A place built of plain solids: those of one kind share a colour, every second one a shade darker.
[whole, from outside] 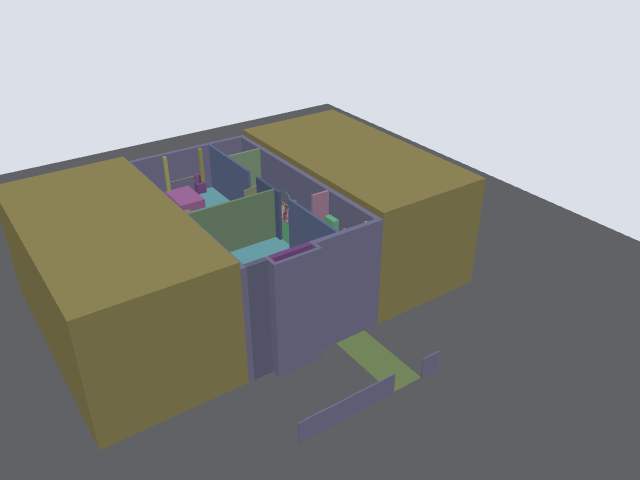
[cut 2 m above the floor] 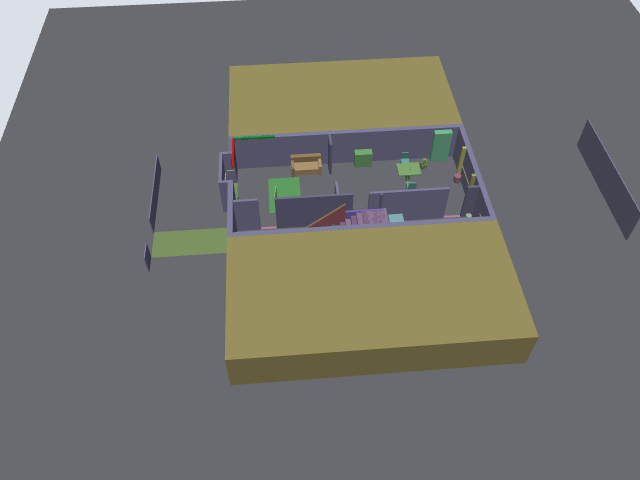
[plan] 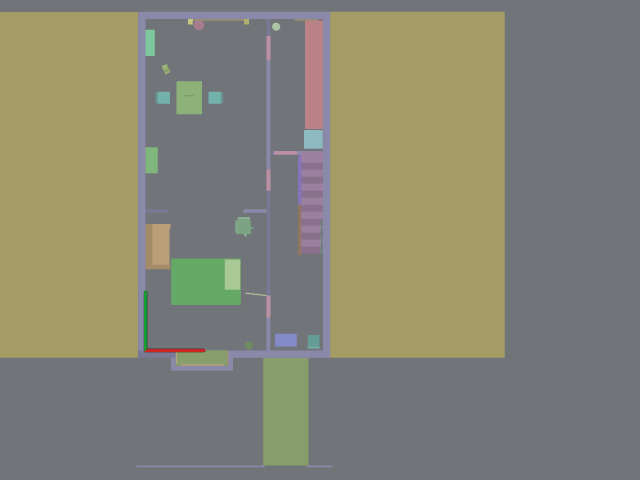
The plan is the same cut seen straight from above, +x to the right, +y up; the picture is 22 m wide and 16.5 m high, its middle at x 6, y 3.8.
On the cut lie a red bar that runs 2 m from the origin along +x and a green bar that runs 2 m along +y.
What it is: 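A mid-terrace two-storey house, 6.1 m wide inside and 11.4 m deep; a hall 1.81 m wide with a straight stair of 15 risers of 195 mm on goings of 241 mm; a through lounge; a bay window at the front; upstairs three bedrooms and a bathroom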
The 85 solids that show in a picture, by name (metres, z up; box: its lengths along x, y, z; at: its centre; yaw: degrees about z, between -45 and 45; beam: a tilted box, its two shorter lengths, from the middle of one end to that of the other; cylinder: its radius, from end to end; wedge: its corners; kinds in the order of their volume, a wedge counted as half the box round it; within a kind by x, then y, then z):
{
 "neighbour_house_1": {"box": [6.0, 11.89, 5.71], "at": [-3.25, 5.7, 2.81]},
 "neighbour_house_2": {"box": [6.0, 11.89, 5.71], "at": [9.35, 5.7, 2.81]},
 "wall_1": {"box": [0.25, 11.89, 5.41], "at": [-0.13, 5.7, 2.66]},
 "wall_2": {"box": [1.29, 0.25, 5.41], "at": [0.39, -0.13, 2.66]},
 "wall_3": {"box": [0.8, 0.13, 2.83], "at": [0.4, 4.8, 1.37]},
 "wall_4": {"box": [0.16, 0.69, 5.41], "at": [0.96, -0.34, 2.66]},
 "wall_5": {"box": [4.41, 0.06, 1.05], "at": [1.9, -3.98, 0.47]},
 "wall_6": {"box": [2.14, 0.16, 5.41], "at": [1.95, -0.61, 2.66]},
 "wall_7": {"box": [0.16, 0.69, 5.41], "at": [2.93, -0.34, 2.66]},
 "wall_8": {"box": [6.61, 0.25, 5.41], "at": [3.05, 11.52, 2.66]},
 "wall_9": {"box": [6.73, 0.06, 1.85], "at": [3.05, 18.29, 0.88]},
 "wall_10": {"box": [0.8, 0.13, 2.83], "at": [3.76, 4.8, 1.37]},
 "wall_11": {"box": [0.13, 1.13, 2.83], "at": [4.23, 0.56, 1.37]},
 "wall_12": {"box": [0.13, 3.61, 2.83], "at": [4.23, 3.7, 1.37]},
 "wall_13": {"box": [0.13, 3.74, 2.83], "at": [4.23, 8.11, 1.37]},
 "wall_14": {"box": [0.13, 0.57, 2.83], "at": [4.23, 11.11, 1.37]},
 "wall_15": {"box": [0.12, 0.13, 2.83], "at": [4.36, 6.8, 1.37]},
 "wall_16": {"box": [3.5, 0.25, 5.41], "at": [4.6, -0.13, 2.66]},
 "wall_17": {"box": [0.87, 0.06, 1.05], "at": [5.98, -3.98, 0.47]},
 "wall_18": {"box": [0.25, 11.89, 5.41], "at": [6.23, 5.7, 2.66]},
 "tread_1": {"box": [0.75, 3.41, 0.21], "at": [5.73, 5.03, 0.09]},
 "tread_2": {"box": [0.75, 3.16, 0.41], "at": [5.73, 5.15, 0.18]},
 "tread_3": {"box": [0.75, 2.92, 0.6], "at": [5.73, 5.27, 0.28]},
 "tread_4": {"box": [0.75, 2.68, 0.8], "at": [5.73, 5.39, 0.38]},
 "tread_5": {"box": [0.75, 2.44, 0.99], "at": [5.73, 5.51, 0.48]},
 "tread_6": {"box": [0.75, 2.2, 1.19], "at": [5.73, 5.63, 0.57]},
 "tread_7": {"box": [0.75, 1.96, 1.39], "at": [5.73, 5.75, 0.67]},
 "tread_8": {"box": [0.75, 1.72, 1.58], "at": [5.73, 5.87, 0.77]},
 "tread_9": {"box": [0.75, 1.48, 1.77], "at": [5.73, 5.99, 0.87]},
 "tread_10": {"box": [0.75, 1.24, 1.97], "at": [5.73, 6.11, 0.96]},
 "tread_11": {"box": [0.75, 1.0, 2.17], "at": [5.73, 6.23, 1.06]},
 "tread_12": {"box": [0.75, 0.76, 2.36], "at": [5.73, 6.35, 1.16]},
 "tread_13": {"box": [0.75, 0.52, 2.56], "at": [5.73, 6.47, 1.26]},
 "tread_14": {"box": [0.75, 0.39, 2.75], "at": [5.73, 6.65, 1.35]},
 "upper_floor_rooms_1": {"box": [4.3, 11.4, 0.14], "at": [2.15, 5.7, 2.85]},
 "ground_1": {"box": [1.82, 0.54, 0.5], "at": [1.95, -0.26, -0.25]},
 "ground_2": {"box": [1.56, 3.7, 0.5], "at": [4.82, -2.1, -0.25]},
 "landing_wall_1": {"box": [0.13, 3.58, 2.58], "at": [4.23, 1.79, 4.07]},
 "landing_wall_2": {"box": [0.13, 2.03, 2.58], "at": [4.23, 5.39, 4.07]},
 "landing_wall_3": {"box": [0.13, 4.22, 2.58], "at": [4.23, 9.28, 4.07]},
 "bedrooms_wall_1": {"box": [4.16, 0.13, 2.58], "at": [2.08, 4.8, 4.07]},
 "bed_1": {"box": [1.32, 2.0, 0.5], "at": [2.14, 10.39, 3.12]},
 "shelf_1": {"box": [0.32, 0.9, 1.93], "at": [0.16, 10.57, 0.92]},
 "shelf_2": {"box": [0.3, 0.7, 1.35], "at": [5.95, 2.8, 3.55]},
 "sofa_1": {"box": [0.24, 1.56, 0.83], "at": [0.12, 3.57, 0.36]},
 "sofa_2": {"box": [0.86, 0.16, 0.65], "at": [0.43, 2.87, 0.28]},
 "sofa_3": {"box": [0.86, 0.16, 0.65], "at": [0.43, 4.27, 0.28]},
 "sofa_4": {"box": [0.65, 1.24, 0.37], "at": [0.51, 3.57, 0.24]},
 "fridge_freezer_1": {"box": [0.65, 0.65, 1.85], "at": [5.77, 7.26, 0.88]},
 "bath_wall_1": {"box": [1.81, 0.13, 2.58], "at": [5.2, 9.43, 4.07]},
 "stair_bulkhead_1": {"box": [0.11, 1.72, 2.83], "at": [5.3, 5.87, 1.37]},
 "upper_floor_landing_1": {"box": [1.06, 3.4, 0.14], "at": [4.82, 5.04, 2.85]},
 "dresser_1": {"box": [0.42, 0.9, 0.92], "at": [0.21, 6.54, 0.41]},
 "curtains_curtains_1": {"box": [0.17, 0.19, 2.32], "at": [1.54, 11.3, 1.21]},
 "curtains_curtains_2": {"box": [0.17, 0.19, 2.32], "at": [1.69, 11.3, 4.13]},
 "curtains_curtains_3": {"box": [0.17, 0.19, 2.32], "at": [3.47, 11.3, 1.21]},
 "curtains_curtains_4": {"box": [0.17, 0.19, 2.32], "at": [3.62, 11.3, 4.13]},
 "box_wall_1": {"box": [0.87, 0.13, 2.58], "at": [5.67, 3.3, 4.07]},
 "laid_rug_front_room_1": {"box": [2.4, 1.6, 0.06], "at": [2.08, 2.37, -0.02]},
 "flight_guard_panel_1": {"wedge": [[5.25, 3.27, -0.05], [5.25, 3.27, 1.05], [5.25, 5.01, -0.05], [5.25, 5.01, 2.46], [5.35, 3.27, -0.05], [5.35, 3.27, 1.05], [5.35, 5.01, -0.05], [5.35, 5.01, 2.46]]},
 "nightstand_1": {"cylinder": 0.15, "from": [3.31, 11.24, 3.48], "to": [3.31, 11.24, 3.94]},
 "nightstand_2": {"box": [0.5, 0.43, 0.6], "at": [3.39, 11.18, 3.17]},
 "side_chair_1": {"box": [0.08, 0.38, 0.38], "at": [0.4, 8.69, 0.65]},
 "side_chair_2": {"box": [0.42, 0.42, 0.04], "at": [0.64, 8.69, 0.43]},
 "side_chair_3": {"box": [0.42, 0.42, 0.04], "at": [2.38, 8.69, 0.43]},
 "side_chair_4": {"box": [0.08, 0.38, 0.38], "at": [2.62, 8.69, 0.65]},
 "side_chair_5": {"box": [0.41, 0.44, 0.52], "at": [5.78, 0.32, 0.21]},
 "slotfit_front_seat_1": {"box": [0.5, 0.47, 0.54], "at": [3.37, 4.25, 0.22]},
 "flight_guard_cap_1": {"wedge": [[5.25, 3.27, 1.05], [5.25, 3.27, 1.1], [5.25, 5.01, 2.46], [5.25, 5.01, 2.51], [5.35, 3.27, 1.05], [5.35, 3.27, 1.1], [5.35, 5.01, 2.46], [5.35, 5.01, 2.51]]},
 "front_wall_over_bay_1": {"box": [1.82, 0.25, 0.25], "at": [1.95, -0.13, 5.24]},
 "worktop_1": {"box": [0.62, 3.73, 0.04], "at": [5.79, 9.48, 0.88]},
 "meeting_table_1": {"box": [0.88, 1.14, 0.07], "at": [1.51, 8.69, 0.7]},
 "door_leaf_bedroom_rear_1": {"box": [0.74, 0.04, 2.05], "at": [3.8, 6.32, 3.9], "yaw": 12.3},
 "coffee_table_1": {"box": [0.54, 1.05, 0.07], "at": [2.99, 2.61, 0.36]},
 "plant_pot_1": {"cylinder": 0.18, "from": [1.84, 11.19, 0.0], "to": [1.84, 11.19, 0.38]},
 "threshold_1": {"box": [0.14, 0.76, 0.06], "at": [4.23, 1.51, -0.02]},
 "threshold_2": {"box": [0.14, 0.73, 0.07], "at": [4.23, 5.87, -0.01]},
 "threshold_3": {"box": [0.14, 0.84, 0.06], "at": [4.23, 10.4, -0.02]},
 "threshold_4": {"box": [0.81, 0.14, 0.07], "at": [4.82, 6.8, -0.01]},
 "laid_doormat_1": {"box": [0.75, 0.45, 0.06], "at": [4.82, 0.35, -0.02]},
 "bin_waste_1": {"cylinder": 0.14, "from": [4.49, 11.13, 0.0], "to": [4.49, 11.13, 0.31]},
 "window_board_1": {"box": [1.48, 0.06, 0.024], "at": [1.95, -0.5, 0.91]},
 "window_board_2": {"box": [1.86, 0.06, 0.024], "at": [2.51, 11.36, 0.91]},
 "window_board_3": {"box": [0.82, 0.06, 0.024], "at": [5.52, 11.36, 1.06]},
 "floor_lamp_1": {"cylinder": 0.14, "from": [3.56, 0.17, 0.0], "to": [3.56, 0.17, 0.03]}
}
